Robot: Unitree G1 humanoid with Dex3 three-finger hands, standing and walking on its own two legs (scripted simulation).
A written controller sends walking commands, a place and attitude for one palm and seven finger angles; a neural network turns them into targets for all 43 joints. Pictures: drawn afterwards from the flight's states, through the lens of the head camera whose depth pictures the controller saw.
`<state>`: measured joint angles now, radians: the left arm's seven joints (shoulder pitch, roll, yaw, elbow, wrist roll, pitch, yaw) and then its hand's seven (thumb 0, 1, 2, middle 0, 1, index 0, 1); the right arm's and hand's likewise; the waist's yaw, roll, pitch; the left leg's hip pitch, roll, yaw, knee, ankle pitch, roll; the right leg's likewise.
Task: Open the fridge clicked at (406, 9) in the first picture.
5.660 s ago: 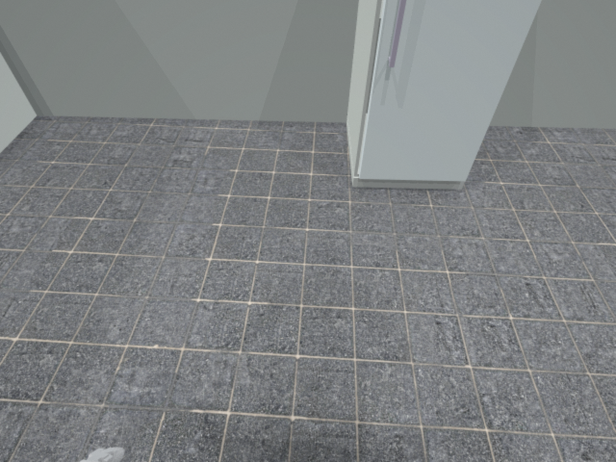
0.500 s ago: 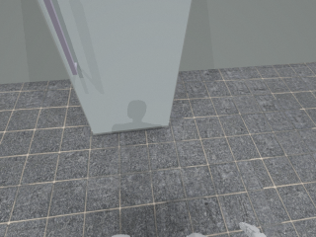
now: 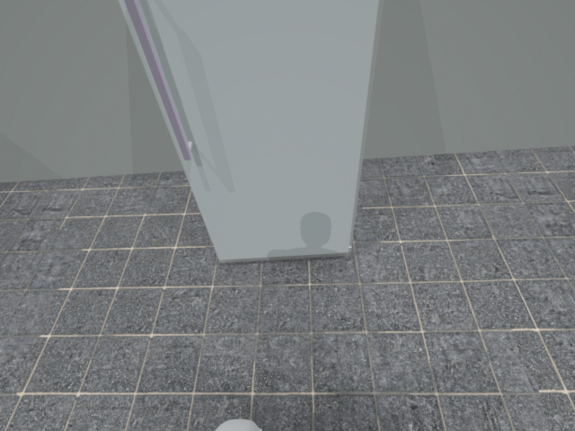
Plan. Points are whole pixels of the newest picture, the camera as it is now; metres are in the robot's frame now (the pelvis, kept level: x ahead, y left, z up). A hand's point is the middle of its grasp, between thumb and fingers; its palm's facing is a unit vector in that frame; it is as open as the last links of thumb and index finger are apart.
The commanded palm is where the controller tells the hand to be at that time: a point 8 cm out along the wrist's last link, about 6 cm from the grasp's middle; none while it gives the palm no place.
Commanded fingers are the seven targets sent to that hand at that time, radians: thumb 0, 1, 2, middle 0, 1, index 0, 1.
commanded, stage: take the last steps up to it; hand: left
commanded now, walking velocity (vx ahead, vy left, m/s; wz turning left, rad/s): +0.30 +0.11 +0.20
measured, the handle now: (162, 75) +0.79 +0.32 +0.11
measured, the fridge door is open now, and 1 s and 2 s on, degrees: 0 0 0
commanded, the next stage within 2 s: come to a stop and stand still in 1.06 s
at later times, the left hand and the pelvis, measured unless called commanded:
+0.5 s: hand out of the picture +0.02 +0.27 -0.18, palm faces +0.13 -0.97 -0.18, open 7.4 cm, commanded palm none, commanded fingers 0.00 0.90 0.90 -0.20 -0.30 -0.20 -0.30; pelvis +0.06 +0.09 +0.00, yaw +4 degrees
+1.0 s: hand (176, 333) +0.31 +0.25 -0.16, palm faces +0.10 -0.97 -0.22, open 7.2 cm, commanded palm none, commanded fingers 0.00 0.90 0.90 -0.20 -0.30 -0.20 -0.30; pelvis +0.25 +0.06 +0.00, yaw +4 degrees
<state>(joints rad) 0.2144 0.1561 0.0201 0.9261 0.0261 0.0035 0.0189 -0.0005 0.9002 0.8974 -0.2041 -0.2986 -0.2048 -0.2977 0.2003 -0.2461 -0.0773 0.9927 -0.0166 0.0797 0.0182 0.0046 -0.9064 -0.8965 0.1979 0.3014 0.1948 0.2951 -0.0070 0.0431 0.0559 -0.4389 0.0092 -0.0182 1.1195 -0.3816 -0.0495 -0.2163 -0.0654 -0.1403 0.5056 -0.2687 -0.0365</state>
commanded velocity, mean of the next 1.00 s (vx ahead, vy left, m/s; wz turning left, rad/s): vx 0.28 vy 0.03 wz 0.03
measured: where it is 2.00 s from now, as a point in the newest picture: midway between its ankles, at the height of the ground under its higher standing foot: (294, 417)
